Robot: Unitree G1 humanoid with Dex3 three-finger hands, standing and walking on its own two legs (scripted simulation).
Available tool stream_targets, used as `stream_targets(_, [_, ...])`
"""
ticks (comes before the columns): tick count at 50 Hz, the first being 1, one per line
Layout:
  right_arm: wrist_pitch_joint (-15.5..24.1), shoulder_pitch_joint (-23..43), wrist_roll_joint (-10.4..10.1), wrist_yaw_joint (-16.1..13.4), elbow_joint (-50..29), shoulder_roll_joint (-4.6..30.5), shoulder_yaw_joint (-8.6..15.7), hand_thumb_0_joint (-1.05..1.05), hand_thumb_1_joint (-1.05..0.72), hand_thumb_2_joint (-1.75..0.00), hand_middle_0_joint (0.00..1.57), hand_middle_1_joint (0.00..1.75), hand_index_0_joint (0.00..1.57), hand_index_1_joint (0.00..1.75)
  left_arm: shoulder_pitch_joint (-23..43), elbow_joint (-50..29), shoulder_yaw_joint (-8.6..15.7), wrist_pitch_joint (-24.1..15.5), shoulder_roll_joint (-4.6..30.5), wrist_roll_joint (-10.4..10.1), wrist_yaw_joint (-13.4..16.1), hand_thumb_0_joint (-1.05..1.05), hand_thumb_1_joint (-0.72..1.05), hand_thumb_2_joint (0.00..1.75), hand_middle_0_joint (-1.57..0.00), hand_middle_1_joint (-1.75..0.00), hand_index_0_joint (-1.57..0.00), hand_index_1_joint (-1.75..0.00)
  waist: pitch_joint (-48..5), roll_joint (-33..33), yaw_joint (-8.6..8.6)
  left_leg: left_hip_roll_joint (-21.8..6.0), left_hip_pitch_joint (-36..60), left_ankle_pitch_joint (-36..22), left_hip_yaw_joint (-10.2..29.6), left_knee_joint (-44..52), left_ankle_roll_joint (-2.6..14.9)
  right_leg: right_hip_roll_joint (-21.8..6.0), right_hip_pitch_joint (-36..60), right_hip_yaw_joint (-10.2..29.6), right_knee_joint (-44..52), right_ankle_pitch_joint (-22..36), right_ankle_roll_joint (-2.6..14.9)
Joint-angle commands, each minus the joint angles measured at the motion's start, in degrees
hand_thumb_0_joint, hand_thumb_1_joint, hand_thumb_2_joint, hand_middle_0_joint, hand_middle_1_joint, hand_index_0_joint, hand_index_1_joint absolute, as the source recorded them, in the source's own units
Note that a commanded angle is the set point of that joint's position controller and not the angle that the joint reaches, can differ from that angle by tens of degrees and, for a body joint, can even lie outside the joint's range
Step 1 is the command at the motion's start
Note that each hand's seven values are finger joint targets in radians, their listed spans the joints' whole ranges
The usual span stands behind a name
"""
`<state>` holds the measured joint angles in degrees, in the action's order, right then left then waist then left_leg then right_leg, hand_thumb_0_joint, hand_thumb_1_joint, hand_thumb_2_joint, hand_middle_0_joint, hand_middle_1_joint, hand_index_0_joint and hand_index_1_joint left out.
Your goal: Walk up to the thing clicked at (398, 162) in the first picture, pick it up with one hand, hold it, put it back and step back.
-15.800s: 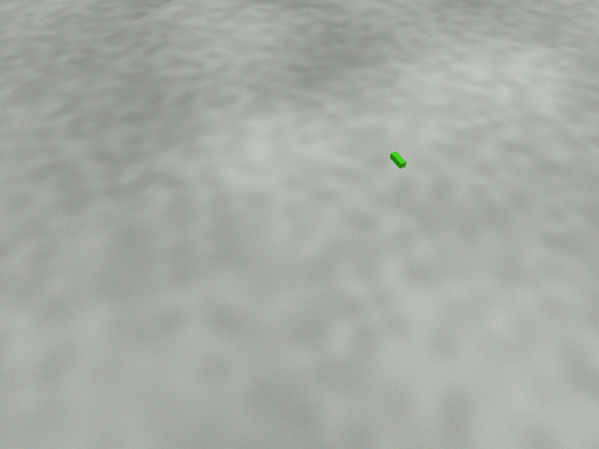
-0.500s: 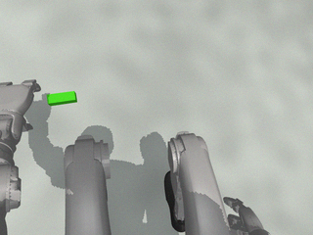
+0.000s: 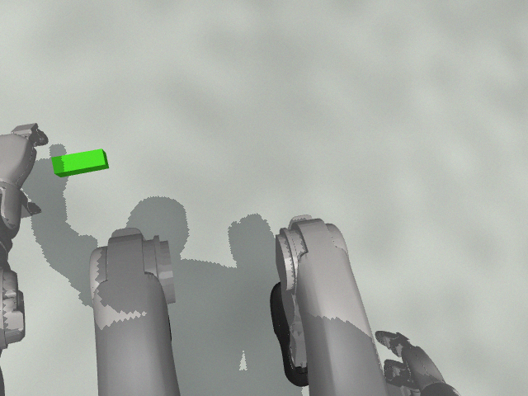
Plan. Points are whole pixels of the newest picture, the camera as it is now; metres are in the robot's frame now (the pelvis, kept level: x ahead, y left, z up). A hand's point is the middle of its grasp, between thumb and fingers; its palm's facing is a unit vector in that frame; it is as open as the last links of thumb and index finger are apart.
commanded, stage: rise first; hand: left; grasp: from above
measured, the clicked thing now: (81, 163) +0.47 +0.29 -0.31
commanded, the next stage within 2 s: approach in 1.38 s
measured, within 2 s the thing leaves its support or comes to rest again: neither
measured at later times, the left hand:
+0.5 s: hand (26, 178) +0.41 +0.33 -0.19, palm faces -0.44 -0.13 -0.89, open 11.7 cm
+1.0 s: hand (25, 166) +0.43 +0.34 -0.19, palm faces -0.42 -0.12 -0.90, open 11.9 cm
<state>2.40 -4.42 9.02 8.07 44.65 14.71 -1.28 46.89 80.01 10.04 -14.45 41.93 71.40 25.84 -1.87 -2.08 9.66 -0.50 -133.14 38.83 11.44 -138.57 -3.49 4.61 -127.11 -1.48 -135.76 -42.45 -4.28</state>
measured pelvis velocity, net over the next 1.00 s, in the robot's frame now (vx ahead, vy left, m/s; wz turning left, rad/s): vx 0.00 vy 0.00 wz -0.03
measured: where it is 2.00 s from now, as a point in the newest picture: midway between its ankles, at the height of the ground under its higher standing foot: (227, 359)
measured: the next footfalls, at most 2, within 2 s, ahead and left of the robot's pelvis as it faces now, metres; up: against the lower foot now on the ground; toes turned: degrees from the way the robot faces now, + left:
none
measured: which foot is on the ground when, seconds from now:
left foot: down 0.00-1.00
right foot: down 0.00-1.00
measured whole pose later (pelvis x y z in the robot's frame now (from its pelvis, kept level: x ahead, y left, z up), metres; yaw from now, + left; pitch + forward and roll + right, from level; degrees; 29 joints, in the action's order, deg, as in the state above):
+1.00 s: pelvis +0.00 +0.00 -0.01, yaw -2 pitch +32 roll -9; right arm 3.3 -4.9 10.3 9.6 44.0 15.4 -4.7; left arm 51.5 84.4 9.9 -12.6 45.9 71.3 26.4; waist -0.2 -2.4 12.5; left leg -0.2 -134.9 39.0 12.8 -140.9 -3.3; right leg 4.8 -128.0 -2.6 -136.7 -42.2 -4.2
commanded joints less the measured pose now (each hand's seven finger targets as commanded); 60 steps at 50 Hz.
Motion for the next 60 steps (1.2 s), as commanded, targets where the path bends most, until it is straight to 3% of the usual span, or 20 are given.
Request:
stream_targets(1, [0.2, -11.0, 0.2, -0.8, -0.9, 13.8, 3.9, 0.0, -0.9, -0.9, 0.2, 0.3, 0.2, 0.3, 14.0, -7.0, 2.6, -0.1, 16.1, -1.2, 2.6, 0.0, -0.14, 0.68, -0.44, -0.62, -0.43, -0.63, -39.6, 14.9, -0.24, -0.2, 30.6, -10.3, -8.9, 12.2, 4.89, -0.4, 16.3, -7.6, 14.4, 15.5, 5.51])
stream_targets(8, [0.2, -10.5, 0.6, -0.8, -0.9, 13.6, 3.0, 0.0, -0.9, -0.9, 0.2, 0.3, 0.2, 0.3, 14.8, -5.3, 2.4, 0.0, 17.8, -0.6, 3.0, 0.0, -0.15, 0.69, -0.45, -0.61, -0.44, -0.62, -38.7, 14.5, -0.09, -0.1, 27.8, -9.0, -9.0, 11.1, 5.05, 0.0, 17.3, -7.3, 14.8, 14.7, 5.46])
stream_targets(13, [0.6, -10.7, 0.8, -0.7, -0.4, 14.0, 2.7, 0.0, -0.9, -0.9, 0.2, 0.3, 0.2, 0.3, 15.7, -3.7, 1.3, 0.4, 16.2, -0.8, 3.2, 0.0, -0.16, 0.69, -0.44, -0.62, -0.43, -0.63, -37.0, 15.2, 0.97, -0.1, 28.6, -8.4, -8.6, 11.4, 4.8, -0.1, 15.5, -7.9, 14.0, 14.1, 5.64])
stream_targets(15, [0.6, -10.3, 0.8, -0.7, -0.5, 14.5, 2.6, 0.0, -0.9, -0.9, 0.2, 0.3, 0.2, 0.3, 16.7, -3.4, 2.1, 0.3, 18.3, -0.4, 3.4, 0.0, -0.14, 0.68, -0.46, -0.59, -0.45, -0.61, -36.9, 15.6, 1.04, -0.1, 27.7, -7.7, -8.5, 11.2, 4.82, 0.0, 15.1, -8.1, 13.9, 13.3, 5.69])
stream_targets(17, [0.8, -10.4, 0.9, -0.6, -0.5, 14.2, 2.3, 0.0, -0.9, -0.9, 0.2, 0.3, 0.2, 0.3, 16.3, -2.7, 1.0, 0.4, 17.2, -0.5, 3.2, 0.0, -0.15, 0.69, -0.45, -0.6, -0.44, -0.62, -36.2, 15.7, 1.05, 0.0, 27.4, -7.7, -8.6, 11.0, 4.81, -0.1, 15.4, -7.8, 14.1, 13.5, 5.68])
stream_targets(27, [1.2, -10.8, 1.5, -0.1, -0.5, 14.8, 1.7, 0.0, -0.9, -0.9, 0.2, 0.3, 0.2, 0.3, 17.9, -3.2, 1.5, 0.4, 18.2, -0.6, 3.7, 0.0, -0.15, 0.68, -0.46, -0.6, -0.44, -0.62, -37.2, 16.9, 2.17, -0.2, 28.6, -9.3, -8.2, 10.5, 4.62, 0.0, 16.1, -8.5, 13.3, 15.4, 5.48])
stream_targets(32, [1.1, -10.7, 1.3, 0.0, -0.4, 15.1, 1.6, 0.0, -0.9, -0.9, 0.2, 0.3, 0.2, 0.3, 18.2, -3.0, 2.2, 0.7, 19.3, -0.3, 4.1, 0.0, -0.17, 0.7, -0.45, -0.59, -0.43, -0.62, -38.1, 17.6, 1.69, -0.1, 29.5, -9.5, -8.1, 10.6, 4.47, 0.0, 15.1, -8.8, 12.7, 15.4, 5.67])
stream_targets(37, [1.2, -11.0, 1.4, 0.3, -0.5, 15.1, 1.3, 0.0, -0.9, -0.9, 0.2, 0.3, 0.2, 0.3, 19.1, -2.6, 0.9, 1.3, 18.5, 0.0, 4.1, 0.0, -0.17, 0.7, -0.44, -0.62, -0.42, -0.64, -36.9, 18.6, 2.89, -0.2, 29.6, -9.8, -8.0, 10.6, 4.43, 0.0, 14.7, -8.9, 12.5, 16.1, 5.69])
stream_targets(41, [1.3, -11.4, 1.2, 0.4, -0.7, 15.6, 1.4, 0.0, -0.9, -0.9, 0.2, 0.3, 0.2, 0.3, 18.9, -2.8, 2.2, 2.0, 19.4, -0.7, 4.0, 0.0, -0.19, 0.71, -0.43, -0.63, -0.41, -0.65, -37.2, 18.9, 2.38, -0.2, 30.2, -10.2, -7.9, 10.9, 4.37, -0.2, 15.0, -9.1, 12.2, 16.3, 5.65])
stream_targets(42, [1.3, -11.1, 1.4, 0.5, -0.7, 15.5, 1.2, 0.0, -0.9, -0.9, 0.2, 0.3, 0.2, 0.3, 18.8, -2.0, 1.0, 2.0, 18.5, -0.5, 3.7, 0.0, -0.19, 0.71, -0.42, -0.64, -0.41, -0.65, -36.5, 19.0, 2.8, -0.3, 29.4, -9.7, -7.9, 10.7, 4.45, -0.1, 14.7, -9.1, 12.5, 16.0, 5.55])
stream_targets(47, [1.2, -11.3, 1.0, 0.6, -1.1, 15.6, 1.2, 0.0, -0.9, -0.9, 0.2, 0.3, 0.2, 0.3, 19.1, -2.8, 1.6, 2.1, 19.9, -0.7, 2.9, 0.0, -0.21, 0.73, -0.42, -0.63, -0.4, -0.66, -37.3, 19.2, 2.55, -0.3, 30.4, -9.9, -7.6, 11.1, 4.4, -0.1, 14.8, -9.2, 12.6, 15.9, 5.64])
stream_targets(51, [1.0, -12.0, 1.3, 0.7, -1.2, 15.6, 0.8, 0.0, -0.9, -0.9, 0.2, 0.3, 0.2, 0.3, 19.5, -3.5, 0.6, 1.7, 18.7, -0.9, 2.1, 0.0, -0.2, 0.72, -0.42, -0.65, -0.4, -0.67, -37.3, 18.3, 3.34, -0.2, 29.0, -10.6, -7.7, 10.6, 4.65, 0.0, 16.5, -9.0, 13.2, 17.3, 5.35])
stream_targets(54, [1.0, -12.0, 1.0, 0.7, -1.2, 15.5, 0.8, 0.0, -0.9, -0.9, 0.2, 0.3, 0.2, 0.3, 18.1, -2.6, 1.0, 1.8, 19.2, -1.2, 1.6, 0.0, -0.2, 0.72, -0.43, -0.63, -0.41, -0.66, -36.6, 18.2, 2.4, -0.2, 29.0, -10.4, -7.8, 11.0, 4.53, 0.0, 16.2, -9.0, 13.2, 16.6, 5.51])
stream_targets(60, [0.5, -11.4, 0.7, 0.8, -1.9, 15.8, 1.0, 0.0, -0.9, -0.9, 0.2, 0.3, 0.2, 0.3, 19.7, -5.3, 1.5, 1.5, 20.3, -1.1, 1.6, 0.0, -0.2, 0.72, -0.42, -0.64, -0.4, -0.66, -38.4, 20.0, 2.38, -0.2, 30.0, -10.1, -7.6, 11.6, 4.31, 0.0, 15.5, -9.3, 12.5, 16.2, 5.75])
